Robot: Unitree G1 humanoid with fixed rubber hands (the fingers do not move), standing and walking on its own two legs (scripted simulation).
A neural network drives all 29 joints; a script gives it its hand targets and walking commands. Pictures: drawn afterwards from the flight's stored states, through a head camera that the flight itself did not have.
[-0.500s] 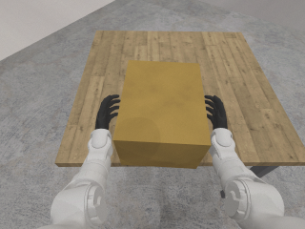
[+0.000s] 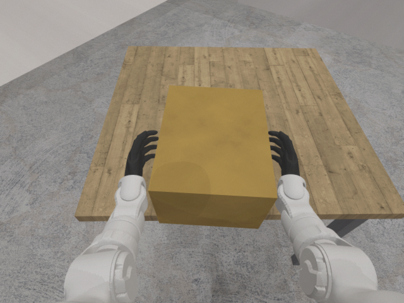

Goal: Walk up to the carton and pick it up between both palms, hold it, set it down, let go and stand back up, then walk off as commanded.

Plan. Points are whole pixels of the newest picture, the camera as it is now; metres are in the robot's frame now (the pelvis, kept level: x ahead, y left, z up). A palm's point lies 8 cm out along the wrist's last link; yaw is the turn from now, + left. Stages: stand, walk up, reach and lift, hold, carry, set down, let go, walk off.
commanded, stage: reach and lift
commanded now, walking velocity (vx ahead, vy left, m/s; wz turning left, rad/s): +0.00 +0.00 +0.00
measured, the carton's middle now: (212, 154) +0.45 -0.01 -0.01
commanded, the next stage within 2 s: hold in 1.74 s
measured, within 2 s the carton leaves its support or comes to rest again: leaves its support in 0.14 s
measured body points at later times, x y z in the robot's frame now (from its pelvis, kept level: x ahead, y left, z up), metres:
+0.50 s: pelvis -0.02 +0.00 +0.00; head -0.05 +0.01 +0.45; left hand +0.37 +0.17 +0.10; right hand +0.38 -0.16 +0.11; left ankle +0.03 +0.14 -0.74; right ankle -0.04 -0.14 -0.74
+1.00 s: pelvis -0.03 +0.00 +0.00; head -0.08 +0.02 +0.45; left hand +0.36 +0.18 +0.14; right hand +0.37 -0.15 +0.15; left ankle +0.03 +0.14 -0.74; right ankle -0.04 -0.14 -0.74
